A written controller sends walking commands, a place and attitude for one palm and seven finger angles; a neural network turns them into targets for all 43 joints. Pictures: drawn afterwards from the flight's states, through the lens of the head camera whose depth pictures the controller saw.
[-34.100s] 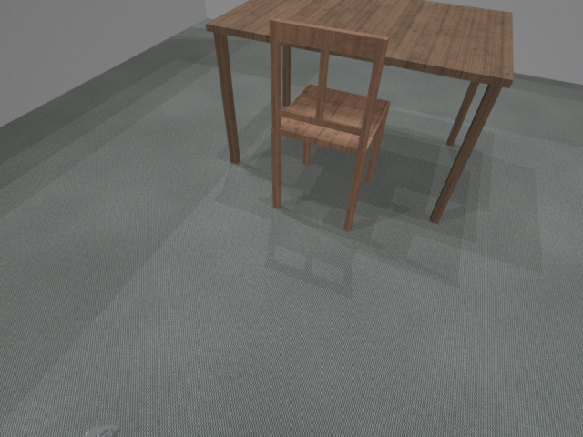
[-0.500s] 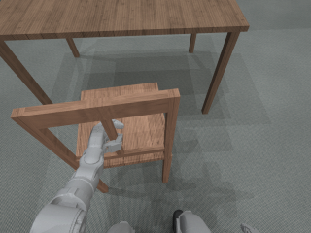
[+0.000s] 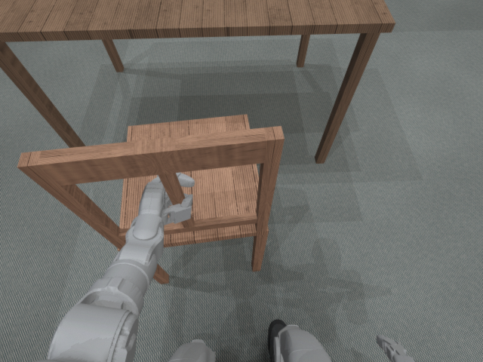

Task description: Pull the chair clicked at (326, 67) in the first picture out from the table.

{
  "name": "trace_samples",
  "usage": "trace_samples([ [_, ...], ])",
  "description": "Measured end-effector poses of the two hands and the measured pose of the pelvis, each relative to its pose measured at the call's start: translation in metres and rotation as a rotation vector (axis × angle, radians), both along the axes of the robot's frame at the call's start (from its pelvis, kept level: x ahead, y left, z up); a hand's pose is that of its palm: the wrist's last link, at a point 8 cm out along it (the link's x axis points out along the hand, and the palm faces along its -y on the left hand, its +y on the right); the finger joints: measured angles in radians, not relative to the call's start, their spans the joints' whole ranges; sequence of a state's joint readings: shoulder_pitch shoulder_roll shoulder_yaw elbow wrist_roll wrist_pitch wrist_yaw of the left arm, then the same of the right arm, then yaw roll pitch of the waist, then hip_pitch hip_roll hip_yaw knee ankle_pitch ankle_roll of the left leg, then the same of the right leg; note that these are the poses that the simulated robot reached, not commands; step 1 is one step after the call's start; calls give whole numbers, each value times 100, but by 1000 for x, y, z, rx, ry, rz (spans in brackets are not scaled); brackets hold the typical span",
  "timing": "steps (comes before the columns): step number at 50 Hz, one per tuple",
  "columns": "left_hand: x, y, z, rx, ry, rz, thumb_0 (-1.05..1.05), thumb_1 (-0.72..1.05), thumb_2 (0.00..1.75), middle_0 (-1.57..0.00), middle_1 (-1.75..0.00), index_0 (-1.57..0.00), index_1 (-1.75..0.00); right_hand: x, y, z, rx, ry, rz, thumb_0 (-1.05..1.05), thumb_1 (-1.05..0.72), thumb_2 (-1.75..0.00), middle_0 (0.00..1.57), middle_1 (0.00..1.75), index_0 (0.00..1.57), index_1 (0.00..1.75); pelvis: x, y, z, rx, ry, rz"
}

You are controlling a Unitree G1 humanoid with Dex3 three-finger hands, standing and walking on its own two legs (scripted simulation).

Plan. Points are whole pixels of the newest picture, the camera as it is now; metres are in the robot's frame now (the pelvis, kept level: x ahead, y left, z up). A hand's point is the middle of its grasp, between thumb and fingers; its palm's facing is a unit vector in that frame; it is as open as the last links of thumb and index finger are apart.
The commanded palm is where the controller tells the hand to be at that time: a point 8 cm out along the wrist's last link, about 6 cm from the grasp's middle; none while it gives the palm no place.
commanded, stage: step backward, pulling the chair out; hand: left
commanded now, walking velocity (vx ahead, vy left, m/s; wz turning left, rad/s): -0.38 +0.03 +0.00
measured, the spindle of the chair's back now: (178, 201) +0.41 +0.12 -0.08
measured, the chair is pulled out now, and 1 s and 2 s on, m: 0.30 0.50 0.71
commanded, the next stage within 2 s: stop walking, hand still on the chair in 1.22 s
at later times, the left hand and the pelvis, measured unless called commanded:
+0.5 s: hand (182, 240) +0.32 +0.11 -0.05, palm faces -0.03 -0.98 -0.18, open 5.6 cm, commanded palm +0.30 +0.16 -0.05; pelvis -0.06 +0.00 +0.01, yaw +0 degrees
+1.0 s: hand (178, 318) +0.19 +0.10 -0.05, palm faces -0.01 -0.98 -0.19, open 5.6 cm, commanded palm +0.19 +0.16 -0.05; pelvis -0.18 -0.01 +0.01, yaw -1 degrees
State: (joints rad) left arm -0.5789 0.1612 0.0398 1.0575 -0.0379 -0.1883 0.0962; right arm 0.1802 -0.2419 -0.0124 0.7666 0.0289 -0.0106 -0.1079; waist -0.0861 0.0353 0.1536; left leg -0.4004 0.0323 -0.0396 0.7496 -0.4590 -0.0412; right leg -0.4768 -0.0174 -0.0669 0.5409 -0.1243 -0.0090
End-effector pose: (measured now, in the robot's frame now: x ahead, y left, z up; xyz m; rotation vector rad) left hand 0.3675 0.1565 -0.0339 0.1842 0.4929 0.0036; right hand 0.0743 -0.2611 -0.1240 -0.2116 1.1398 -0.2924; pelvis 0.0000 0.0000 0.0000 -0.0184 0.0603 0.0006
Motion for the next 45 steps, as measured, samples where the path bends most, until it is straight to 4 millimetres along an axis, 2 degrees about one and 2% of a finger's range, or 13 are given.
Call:
trace_samples([
  [8,-20,6,0,-11,-1,-37,5,66,75,-23,-122,-50,-145,-18,2,17,-54,9,12,1,-91,-90,20,30,20,30,-18,11,4,29,-13,-18],
  [13,-37,8,0,-10,4,-10,6,65,77,-25,-121,-50,-145,-28,10,11,15,23,33,1,-91,-90,20,30,20,30,-20,0,6,10,-4,-27],
  [16,-45,6,1,-4,6,18,6,64,78,-26,-119,-50,-145,-34,12,5,59,35,41,1,-90,-90,20,30,20,30,-30,-9,9,-18,-20,-30],
  [21,-57,2,2,-1,21,33,7,64,78,-27,-117,-50,-145,-48,0,6,41,18,23,1,-90,-90,20,30,21,30,-48,-12,10,7,-19,-24],
  [28,-76,2,2,-2,16,-16,5,65,75,-25,-119,-50,-145,-69,-15,12,-72,4,6,1,-91,-90,20,30,21,30,-77,8,5,8,-17,3],
  [34,-103,7,1,-6,1,-34,5,66,74,-24,-122,-50,-145,-94,-2,23,-52,-25,14,1,-91,-90,20,30,20,30,-103,8,7,22,-34,-34],
  [40,-139,7,1,7,-6,15,5,64,77,-27,-120,-50,-145,-125,13,3,74,-11,35,0,-90,-90,20,30,20,30,-127,-10,5,-13,-40,-54],
  [45,-169,1,3,18,10,41,6,63,77,-29,-117,-50,-145,-157,6,-4,99,9,6,1,-90,-90,20,30,21,30,-155,-19,9,-1,-53,-49],
])
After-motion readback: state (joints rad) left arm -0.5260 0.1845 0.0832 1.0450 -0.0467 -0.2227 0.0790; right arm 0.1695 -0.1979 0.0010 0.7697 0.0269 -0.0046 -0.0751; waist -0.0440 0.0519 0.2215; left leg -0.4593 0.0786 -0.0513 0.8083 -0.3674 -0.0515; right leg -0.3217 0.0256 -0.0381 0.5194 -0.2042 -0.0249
